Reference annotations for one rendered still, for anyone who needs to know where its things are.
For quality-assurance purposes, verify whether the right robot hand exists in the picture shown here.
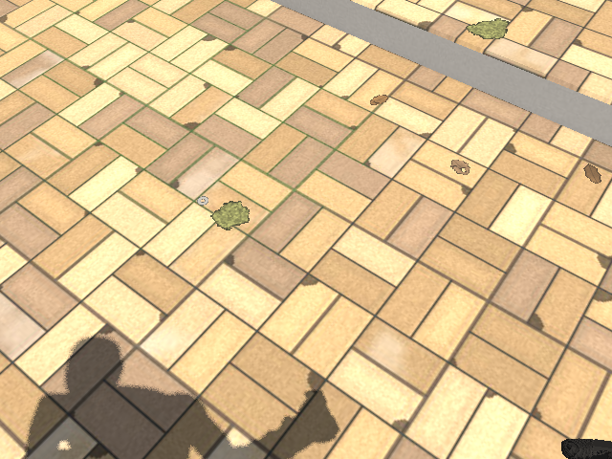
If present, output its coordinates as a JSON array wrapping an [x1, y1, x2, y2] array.
[[561, 438, 612, 459]]

